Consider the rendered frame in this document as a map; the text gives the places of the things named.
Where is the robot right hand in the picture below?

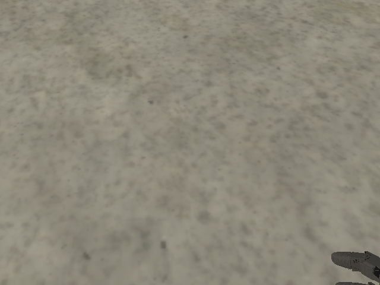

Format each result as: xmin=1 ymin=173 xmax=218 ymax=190
xmin=331 ymin=251 xmax=380 ymax=285

